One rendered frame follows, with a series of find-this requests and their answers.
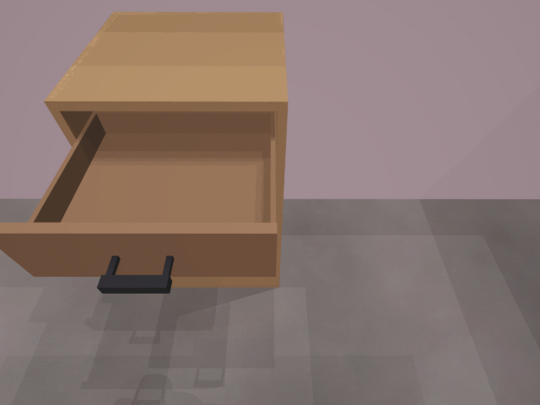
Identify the handle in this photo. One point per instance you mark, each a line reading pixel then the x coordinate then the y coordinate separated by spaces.
pixel 135 284

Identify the drawer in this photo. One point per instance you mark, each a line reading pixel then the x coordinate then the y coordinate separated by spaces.
pixel 142 185

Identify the cabinet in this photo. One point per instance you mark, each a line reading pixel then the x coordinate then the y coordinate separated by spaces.
pixel 183 61

